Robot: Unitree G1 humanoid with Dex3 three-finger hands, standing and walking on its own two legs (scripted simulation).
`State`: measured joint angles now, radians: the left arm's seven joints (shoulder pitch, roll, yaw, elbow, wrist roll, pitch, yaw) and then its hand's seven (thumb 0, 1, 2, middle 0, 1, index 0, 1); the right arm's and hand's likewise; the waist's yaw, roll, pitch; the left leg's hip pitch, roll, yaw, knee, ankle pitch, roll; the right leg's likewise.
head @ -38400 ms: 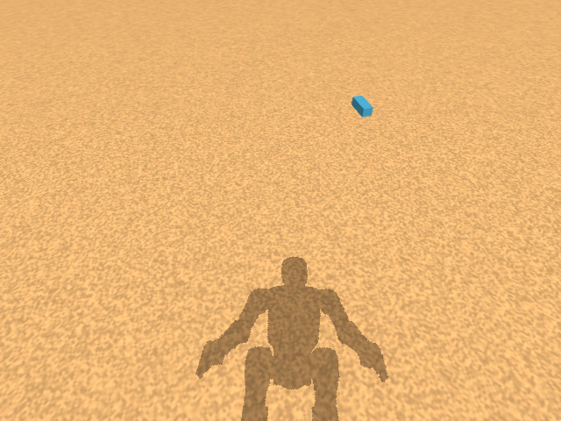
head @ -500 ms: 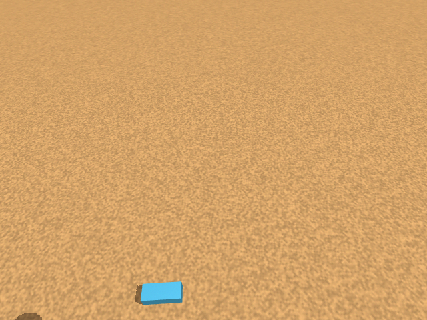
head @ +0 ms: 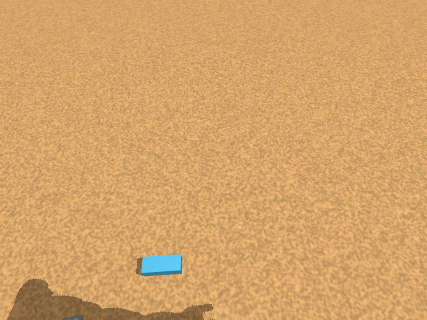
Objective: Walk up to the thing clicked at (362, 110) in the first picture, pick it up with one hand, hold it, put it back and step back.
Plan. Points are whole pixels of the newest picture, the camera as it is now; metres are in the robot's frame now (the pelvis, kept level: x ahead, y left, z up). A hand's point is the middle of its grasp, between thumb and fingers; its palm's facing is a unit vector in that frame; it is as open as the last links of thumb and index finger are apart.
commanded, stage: step back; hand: left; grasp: from above
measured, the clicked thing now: (162, 265) +0.41 +0.25 -0.74
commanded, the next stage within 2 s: none
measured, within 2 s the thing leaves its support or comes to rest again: neither
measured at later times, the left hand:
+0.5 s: hand out of the picture +0.05 +0.29 -0.17, palm faces -0.12 -0.92 -0.37, open 7.4 cm
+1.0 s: hand out of the picture -0.07 +0.30 -0.16, palm faces -0.02 -0.93 -0.38, open 7.4 cm
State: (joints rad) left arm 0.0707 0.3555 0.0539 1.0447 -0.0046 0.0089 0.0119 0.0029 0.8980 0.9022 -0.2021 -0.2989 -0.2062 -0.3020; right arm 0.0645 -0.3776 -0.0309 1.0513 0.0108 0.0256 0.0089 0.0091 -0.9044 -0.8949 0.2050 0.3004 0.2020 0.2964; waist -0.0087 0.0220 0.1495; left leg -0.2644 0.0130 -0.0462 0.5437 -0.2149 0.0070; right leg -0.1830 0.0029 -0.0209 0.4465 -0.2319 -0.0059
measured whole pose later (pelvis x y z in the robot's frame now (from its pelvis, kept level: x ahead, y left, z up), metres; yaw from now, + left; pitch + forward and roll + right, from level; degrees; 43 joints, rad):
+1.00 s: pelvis -0.21 +0.04 -0.02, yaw -1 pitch -3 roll +2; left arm 0.08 0.38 0.07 0.76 0.02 0.05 0.01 0.00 0.90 0.90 -0.20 -0.30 -0.21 -0.30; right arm 0.16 -0.38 -0.05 0.90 -0.02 0.03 -0.01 0.01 -0.91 -0.90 0.20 0.30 0.20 0.30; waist 0.01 -0.07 0.22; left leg -0.23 -0.07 -0.03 0.64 -0.36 0.01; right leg -0.43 -0.05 0.02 0.68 -0.19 -0.01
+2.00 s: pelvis -0.55 +0.01 -0.01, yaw -1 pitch -2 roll -1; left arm 0.16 0.39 0.08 0.83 0.01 0.07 0.02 0.00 0.90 0.90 -0.20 -0.30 -0.21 -0.30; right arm 0.16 -0.36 -0.04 0.86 -0.04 0.05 0.00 0.01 -0.90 -0.89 0.21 0.30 0.21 0.30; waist 0.01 -0.03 0.13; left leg -0.31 0.00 -0.02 0.57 -0.22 0.02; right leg -0.44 0.11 0.13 1.19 -0.49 0.00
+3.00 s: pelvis -0.60 -0.01 -0.01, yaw +1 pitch -2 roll +0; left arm 0.12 0.32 0.04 0.98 0.04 -0.04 0.00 0.00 0.90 0.90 -0.20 -0.30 -0.21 -0.30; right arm 0.21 -0.38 -0.04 1.00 -0.01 0.02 0.01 0.01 -0.91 -0.90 0.20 0.30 0.20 0.30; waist 0.02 0.05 0.07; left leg -0.31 -0.01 -0.08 0.83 -0.51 0.00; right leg -0.33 -0.03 -0.06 0.61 -0.25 -0.02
